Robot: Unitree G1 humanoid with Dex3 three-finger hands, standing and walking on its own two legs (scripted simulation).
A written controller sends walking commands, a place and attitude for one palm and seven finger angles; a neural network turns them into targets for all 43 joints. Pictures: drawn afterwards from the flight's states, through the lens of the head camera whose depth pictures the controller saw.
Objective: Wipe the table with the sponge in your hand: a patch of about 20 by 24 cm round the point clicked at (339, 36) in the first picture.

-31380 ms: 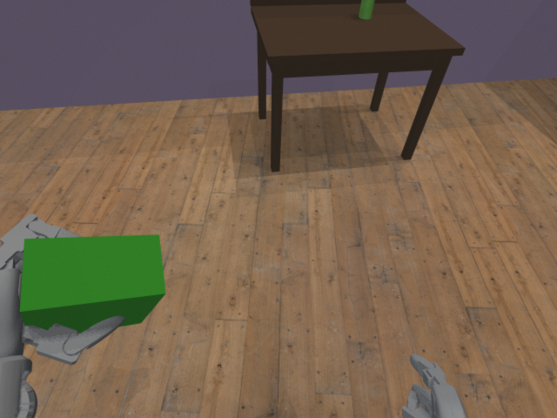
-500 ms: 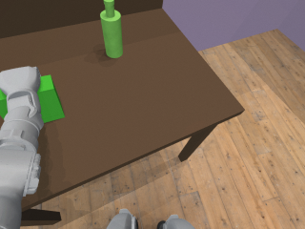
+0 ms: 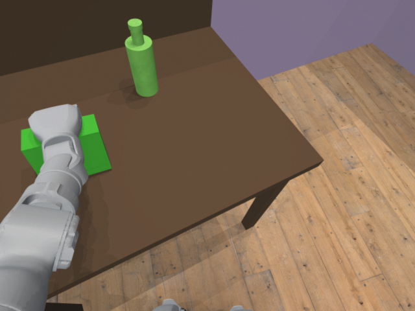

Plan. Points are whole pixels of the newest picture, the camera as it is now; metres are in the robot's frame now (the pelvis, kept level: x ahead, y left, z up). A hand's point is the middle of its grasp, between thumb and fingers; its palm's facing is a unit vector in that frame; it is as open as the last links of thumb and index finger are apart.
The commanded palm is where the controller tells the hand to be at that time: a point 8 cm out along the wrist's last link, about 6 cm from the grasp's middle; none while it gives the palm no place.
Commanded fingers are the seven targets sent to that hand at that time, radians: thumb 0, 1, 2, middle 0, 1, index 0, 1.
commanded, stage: wipe back along the middle lane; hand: left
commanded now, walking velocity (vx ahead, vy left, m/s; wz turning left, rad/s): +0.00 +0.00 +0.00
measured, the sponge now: (73, 156) +0.45 +0.29 -0.04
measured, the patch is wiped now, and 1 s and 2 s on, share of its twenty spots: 0.45 0.65 0.70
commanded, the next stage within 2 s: none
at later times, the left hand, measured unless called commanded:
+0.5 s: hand (81, 152) +0.43 +0.25 +0.00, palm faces -0.11 -0.01 -0.99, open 10.6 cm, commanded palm +0.40 +0.22 +0.03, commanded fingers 0.00 0.10 1.30 -1.20 -1.60 -1.20 -1.60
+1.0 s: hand (82, 168) +0.40 +0.24 +0.00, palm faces -0.08 -0.02 -1.00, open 10.6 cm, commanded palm +0.36 +0.22 +0.03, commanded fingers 0.00 0.10 1.30 -1.20 -1.60 -1.20 -1.60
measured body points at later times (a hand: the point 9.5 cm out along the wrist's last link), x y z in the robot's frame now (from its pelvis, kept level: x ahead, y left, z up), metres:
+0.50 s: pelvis +0.01 -0.01 +0.01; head +0.08 +0.01 +0.45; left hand +0.44 +0.25 +0.05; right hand +0.08 -0.27 -0.13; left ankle +0.01 +0.06 -0.71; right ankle -0.01 -0.11 -0.71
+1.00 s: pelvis +0.00 +0.00 +0.01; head +0.05 +0.01 +0.46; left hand +0.40 +0.24 +0.05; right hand +0.10 -0.25 -0.12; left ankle +0.01 +0.06 -0.71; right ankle -0.01 -0.11 -0.71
